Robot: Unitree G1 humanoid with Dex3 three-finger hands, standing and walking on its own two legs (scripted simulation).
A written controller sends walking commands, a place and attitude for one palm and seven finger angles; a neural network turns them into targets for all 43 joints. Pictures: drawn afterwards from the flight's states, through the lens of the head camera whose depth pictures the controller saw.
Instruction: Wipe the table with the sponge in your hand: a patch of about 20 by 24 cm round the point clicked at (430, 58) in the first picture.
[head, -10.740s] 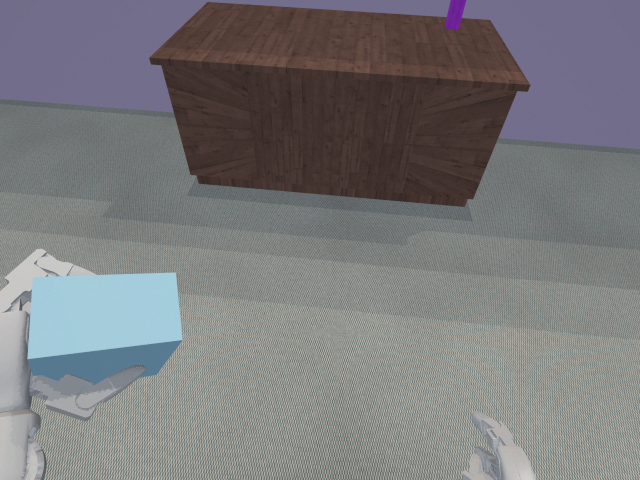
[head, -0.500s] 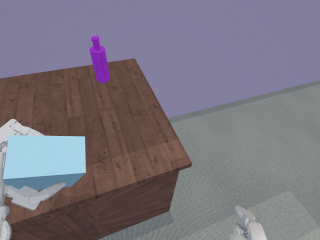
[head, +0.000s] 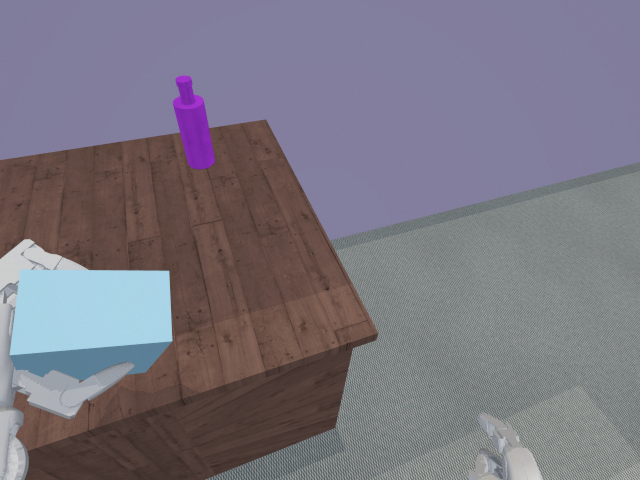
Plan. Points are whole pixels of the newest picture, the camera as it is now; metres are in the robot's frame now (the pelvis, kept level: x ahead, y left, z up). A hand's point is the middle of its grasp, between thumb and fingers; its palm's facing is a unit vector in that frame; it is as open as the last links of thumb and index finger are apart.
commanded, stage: shuffle to correct the standing spot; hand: left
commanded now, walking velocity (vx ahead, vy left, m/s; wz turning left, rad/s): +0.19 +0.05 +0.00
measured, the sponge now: (114, 329) +0.23 +0.22 +0.14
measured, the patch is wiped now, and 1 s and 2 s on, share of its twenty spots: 0.00 0.00 0.00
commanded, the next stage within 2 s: come to a stop and stand still in 1.00 s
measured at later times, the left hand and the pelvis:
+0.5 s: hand (56, 332) +0.21 +0.25 +0.16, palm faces +0.37 -0.85 -0.38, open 10.7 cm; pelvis +0.00 +0.01 +0.00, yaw +0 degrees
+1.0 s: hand (74, 320) +0.23 +0.26 +0.14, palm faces +0.37 -0.86 -0.34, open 10.7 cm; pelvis +0.02 +0.02 +0.00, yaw +0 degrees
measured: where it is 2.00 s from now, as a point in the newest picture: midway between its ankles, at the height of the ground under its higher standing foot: outside the picture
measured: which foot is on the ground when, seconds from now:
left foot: down 0.00-1.00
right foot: down 0.00-0.50, up 0.52-0.72, down 0.74-1.00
